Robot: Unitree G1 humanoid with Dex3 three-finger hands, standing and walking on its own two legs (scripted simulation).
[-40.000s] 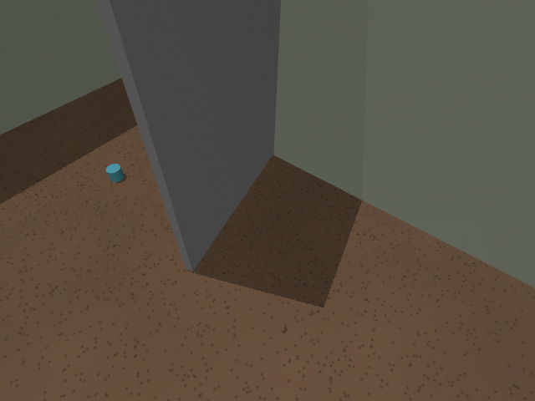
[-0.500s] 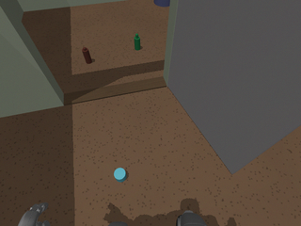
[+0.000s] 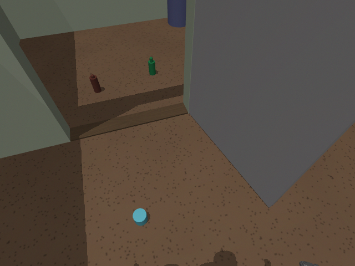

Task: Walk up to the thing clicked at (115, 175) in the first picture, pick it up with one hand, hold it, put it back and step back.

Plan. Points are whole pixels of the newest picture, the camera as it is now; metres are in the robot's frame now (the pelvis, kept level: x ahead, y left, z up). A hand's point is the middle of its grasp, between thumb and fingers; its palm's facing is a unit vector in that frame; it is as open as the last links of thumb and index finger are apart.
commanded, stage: walk up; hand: left
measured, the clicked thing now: (140, 217) +0.44 +0.21 -0.73
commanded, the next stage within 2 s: stand in 1.06 s
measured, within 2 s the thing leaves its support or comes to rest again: neither
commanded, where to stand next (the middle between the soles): +0.05 -0.02 m, yaw -1 degrees
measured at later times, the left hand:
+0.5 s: hand out of the picture +0.11 +0.25 -0.13, palm faces -0.04 -0.94 -0.34, open 7.4 cm
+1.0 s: hand out of the picture +0.11 +0.25 -0.14, palm faces -0.08 -0.94 -0.33, open 7.4 cm
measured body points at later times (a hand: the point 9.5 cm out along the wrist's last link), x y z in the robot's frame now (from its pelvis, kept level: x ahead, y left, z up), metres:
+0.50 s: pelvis +0.00 -0.01 +0.02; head +0.01 -0.01 +0.47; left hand +0.11 +0.30 -0.11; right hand +0.07 -0.32 -0.11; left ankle +0.00 +0.13 -0.73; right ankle -0.02 -0.11 -0.73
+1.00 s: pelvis +0.01 +0.00 +0.02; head +0.02 +0.00 +0.47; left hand +0.11 +0.29 -0.11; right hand +0.07 -0.31 -0.11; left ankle +0.00 +0.13 -0.73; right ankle -0.02 -0.11 -0.73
